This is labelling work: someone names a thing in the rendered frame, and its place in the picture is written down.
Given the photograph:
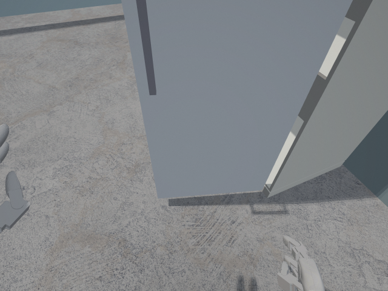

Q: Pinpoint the robot left hand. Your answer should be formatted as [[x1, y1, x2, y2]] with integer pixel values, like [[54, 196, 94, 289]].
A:
[[0, 124, 30, 233]]

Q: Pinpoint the robot right hand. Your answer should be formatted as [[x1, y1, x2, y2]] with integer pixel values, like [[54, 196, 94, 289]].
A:
[[278, 235, 325, 291]]

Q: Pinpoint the fridge door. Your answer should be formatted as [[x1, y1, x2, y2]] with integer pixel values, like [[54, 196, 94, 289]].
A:
[[121, 0, 353, 198]]

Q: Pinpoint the handle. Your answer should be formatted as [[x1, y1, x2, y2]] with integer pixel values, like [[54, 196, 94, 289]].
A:
[[136, 0, 156, 95]]

